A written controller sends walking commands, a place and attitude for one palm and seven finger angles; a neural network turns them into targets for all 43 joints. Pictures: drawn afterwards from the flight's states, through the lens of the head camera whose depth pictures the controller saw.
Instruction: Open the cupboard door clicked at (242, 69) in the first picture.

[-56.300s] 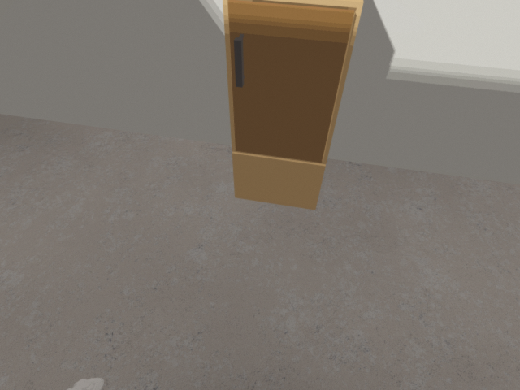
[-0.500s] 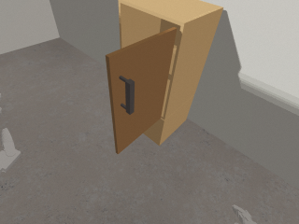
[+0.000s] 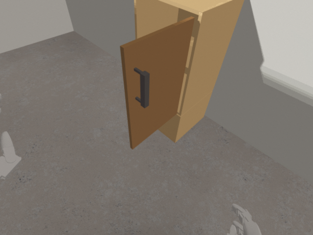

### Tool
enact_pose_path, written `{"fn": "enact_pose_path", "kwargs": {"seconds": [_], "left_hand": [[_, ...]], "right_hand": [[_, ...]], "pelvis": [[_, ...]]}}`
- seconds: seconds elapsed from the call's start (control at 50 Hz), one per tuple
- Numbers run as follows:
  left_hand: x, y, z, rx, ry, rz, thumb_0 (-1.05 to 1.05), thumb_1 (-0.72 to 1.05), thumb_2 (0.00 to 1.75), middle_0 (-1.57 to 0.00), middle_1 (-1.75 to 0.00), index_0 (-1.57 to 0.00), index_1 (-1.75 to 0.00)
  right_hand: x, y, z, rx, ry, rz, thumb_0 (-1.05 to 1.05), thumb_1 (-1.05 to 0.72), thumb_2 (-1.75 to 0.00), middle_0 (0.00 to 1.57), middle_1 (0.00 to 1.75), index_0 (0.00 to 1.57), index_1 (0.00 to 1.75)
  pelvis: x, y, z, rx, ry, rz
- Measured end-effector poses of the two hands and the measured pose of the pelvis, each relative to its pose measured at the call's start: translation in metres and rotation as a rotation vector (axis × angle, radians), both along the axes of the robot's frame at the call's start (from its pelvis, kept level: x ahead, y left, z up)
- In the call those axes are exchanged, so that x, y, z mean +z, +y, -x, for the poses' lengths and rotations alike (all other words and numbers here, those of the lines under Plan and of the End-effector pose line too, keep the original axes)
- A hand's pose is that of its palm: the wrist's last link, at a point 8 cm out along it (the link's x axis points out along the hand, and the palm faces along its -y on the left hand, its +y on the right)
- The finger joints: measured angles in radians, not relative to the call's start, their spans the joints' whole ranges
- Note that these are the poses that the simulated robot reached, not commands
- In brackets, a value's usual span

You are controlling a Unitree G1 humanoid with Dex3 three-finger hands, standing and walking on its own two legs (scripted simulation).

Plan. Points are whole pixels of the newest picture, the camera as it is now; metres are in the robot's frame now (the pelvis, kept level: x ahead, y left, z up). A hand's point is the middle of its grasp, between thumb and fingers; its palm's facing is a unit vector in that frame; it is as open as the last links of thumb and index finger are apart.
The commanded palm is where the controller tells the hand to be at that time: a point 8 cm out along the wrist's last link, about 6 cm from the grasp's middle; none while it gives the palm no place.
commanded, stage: stop stepping back and stand still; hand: left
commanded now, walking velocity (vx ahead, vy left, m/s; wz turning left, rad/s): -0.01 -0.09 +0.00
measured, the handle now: (140, 88) +0.62 +0.09 +0.00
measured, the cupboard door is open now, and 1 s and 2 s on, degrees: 90 90 90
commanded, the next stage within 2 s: let the arm hang, fingers relaxed in 0.04 s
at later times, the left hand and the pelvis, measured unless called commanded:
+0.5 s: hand out of the picture +0.02 +0.18 -0.17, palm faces +0.10 -0.98 -0.19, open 6.8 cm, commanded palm none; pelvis -0.01 +0.00 +0.01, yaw +3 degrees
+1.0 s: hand out of the picture -0.03 +0.17 -0.16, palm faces +0.06 -0.98 -0.16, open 7.4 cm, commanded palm none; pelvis -0.02 +0.01 +0.01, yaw +1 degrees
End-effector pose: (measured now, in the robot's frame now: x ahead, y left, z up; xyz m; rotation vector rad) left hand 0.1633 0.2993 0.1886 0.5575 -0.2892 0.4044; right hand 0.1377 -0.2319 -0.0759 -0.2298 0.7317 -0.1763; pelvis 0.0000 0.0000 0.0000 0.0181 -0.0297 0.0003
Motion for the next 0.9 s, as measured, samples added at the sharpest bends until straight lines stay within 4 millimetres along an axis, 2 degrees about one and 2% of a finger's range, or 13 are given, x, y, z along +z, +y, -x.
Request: {"fn": "enact_pose_path", "kwargs": {"seconds": [0.1,0.14,0.16,0.2,0.24,0.28,0.34,0.4,0.46,0.56,0.66,0.76,0.9], "left_hand": [[0.009,-0.014,0.001,-0.029,0.04,-0.05,0.02,0.89,0.9,-0.21,-0.3,-0.21,-0.3],[0.007,-0.016,0.002,-0.031,0.064,-0.038,0.02,0.89,0.9,-0.21,-0.3,-0.21,-0.3],[-0.002,-0.015,0.0,-0.032,0.098,-0.04,0.01,0.89,0.9,-0.21,-0.3,-0.21,-0.3],[-0.046,-0.007,-0.01,-0.009,0.26,0.032,0.01,0.89,0.9,-0.2,-0.3,-0.2,-0.3],[-0.111,-0.001,-0.015,0.043,0.478,0.171,0.0,0.89,0.9,-0.2,-0.3,-0.2,-0.3],[-0.181,-0.006,-0.006,0.09,0.717,0.316,0.0,0.9,0.9,-0.19,-0.3,-0.2,-0.3],[-0.266,-0.039,0.036,0.111,1.069,0.493,0.01,0.91,0.9,-0.19,-0.3,-0.19,-0.29],[-0.315,-0.082,0.095,0.094,1.352,0.626,0.01,0.91,0.9,-0.19,-0.3,-0.19,-0.29],[-0.325,-0.077,0.131,0.203,1.397,0.691,-0.04,1.02,0.9,-0.2,-0.3,-0.2,-0.3],[-0.324,-0.064,0.185,0.274,1.551,0.675,-0.03,1.0,0.9,-0.2,-0.3,-0.2,-0.3],[-0.318,-0.058,0.222,0.332,1.655,0.664,-0.01,0.95,0.9,-0.2,-0.3,-0.2,-0.3],[-0.315,-0.06,0.233,0.344,1.684,0.668,0.0,0.93,0.9,-0.2,-0.3,-0.2,-0.3],[-0.319,-0.072,0.218,0.293,1.642,0.688,0.01,0.91,0.9,-0.2,-0.3,-0.2,-0.3]], "right_hand": [[-0.001,0.011,-0.012,0.043,-0.028,-0.072,0.02,-0.9,-0.9,0.2,0.3,0.2,0.3],[-0.002,0.01,-0.014,0.042,-0.019,-0.084,0.02,-0.9,-0.9,0.2,0.3,0.2,0.3],[-0.005,0.009,-0.015,0.055,-0.011,-0.091,0.02,-0.9,-0.9,0.2,0.3,0.2,0.3],[-0.019,0.004,-0.014,0.073,0.045,-0.101,0.01,-0.9,-0.9,0.2,0.3,0.2,0.3],[-0.035,0.0,-0.01,0.075,0.114,-0.096,0.01,-0.9,-0.9,0.2,0.3,0.2,0.3],[-0.047,-0.004,0.0,0.07,0.188,-0.08,0.01,-0.9,-0.9,0.2,0.3,0.2,0.3],[-0.051,-0.006,0.023,0.051,0.29,-0.058,0.01,-0.91,-0.9,0.2,0.3,0.2,0.29],[-0.048,-0.008,0.053,0.022,0.394,-0.039,0.01,-0.91,-0.9,0.2,0.3,0.2,0.29],[-0.046,-0.007,0.085,0.006,0.51,-0.024,0.01,-0.91,-0.9,0.2,0.3,0.2,0.29],[-0.051,-0.002,0.128,-0.029,0.651,-0.044,0.01,-0.91,-0.9,0.2,0.3,0.2,0.29],[-0.056,0.011,0.158,-0.056,0.719,-0.086,0.01,-0.91,-0.9,0.2,0.3,0.2,0.29],[-0.061,0.026,0.177,-0.066,0.752,-0.124,0.01,-0.91,-0.9,0.2,0.3,0.2,0.29],[-0.064,0.043,0.184,-0.073,0.745,-0.159,0.01,-0.91,-0.9,0.2,0.3,0.2,0.29]], "pelvis": [[0.002,-0.008,-0.001,0.002,0.002,0.024],[0.003,-0.009,-0.003,-0.005,0.013,0.03],[0.003,-0.008,-0.004,0.0,0.025,0.03],[0.001,-0.004,-0.004,0.019,0.039,0.027],[-0.005,0.001,-0.003,0.039,0.042,0.029],[-0.008,0.003,-0.001,0.051,0.039,0.023],[-0.006,0.002,0.002,0.047,0.026,0.01],[0.0,0.0,0.005,0.038,0.017,0.01],[0.005,-0.004,0.009,0.046,0.014,0.018],[0.01,-0.003,0.013,0.046,0.009,0.029],[0.013,0.002,0.015,0.038,0.005,0.028],[0.014,0.006,0.017,0.032,0.002,0.024],[0.013,0.011,0.019,0.026,-0.004,0.019]]}}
